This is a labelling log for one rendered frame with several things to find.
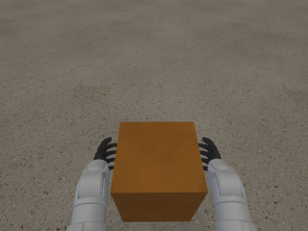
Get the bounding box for robot left hand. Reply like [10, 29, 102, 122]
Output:
[93, 137, 117, 170]

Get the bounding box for robot left forearm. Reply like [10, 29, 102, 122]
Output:
[66, 159, 110, 231]

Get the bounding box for robot right forearm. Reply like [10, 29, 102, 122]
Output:
[207, 159, 258, 231]

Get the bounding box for carton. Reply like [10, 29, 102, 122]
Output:
[110, 121, 208, 222]

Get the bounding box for robot right hand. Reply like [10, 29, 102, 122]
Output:
[198, 137, 221, 171]

